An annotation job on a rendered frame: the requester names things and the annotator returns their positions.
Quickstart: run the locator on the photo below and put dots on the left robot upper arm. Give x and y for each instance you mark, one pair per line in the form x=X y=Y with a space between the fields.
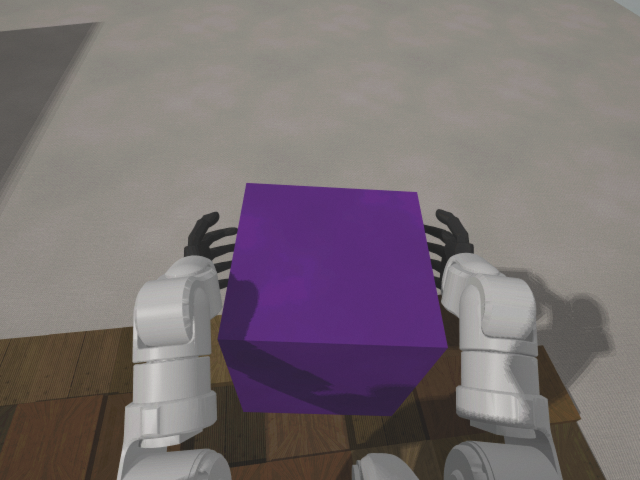
x=198 y=464

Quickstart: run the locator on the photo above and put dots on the right robot upper arm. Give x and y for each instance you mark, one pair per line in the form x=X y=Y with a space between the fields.
x=475 y=460

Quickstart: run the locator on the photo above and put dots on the robot right thigh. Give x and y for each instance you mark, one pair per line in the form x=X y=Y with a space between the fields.
x=382 y=466

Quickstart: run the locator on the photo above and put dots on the robot right hand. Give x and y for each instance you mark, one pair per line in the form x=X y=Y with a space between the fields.
x=455 y=243

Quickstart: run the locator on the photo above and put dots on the robot right forearm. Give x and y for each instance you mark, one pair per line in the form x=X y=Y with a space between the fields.
x=499 y=391

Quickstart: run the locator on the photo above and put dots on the robot left forearm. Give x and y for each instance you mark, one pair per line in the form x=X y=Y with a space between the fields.
x=172 y=396

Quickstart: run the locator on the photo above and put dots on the carton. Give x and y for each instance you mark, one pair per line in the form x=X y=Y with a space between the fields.
x=331 y=304

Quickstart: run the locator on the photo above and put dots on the robot left hand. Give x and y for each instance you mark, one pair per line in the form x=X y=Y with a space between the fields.
x=199 y=242

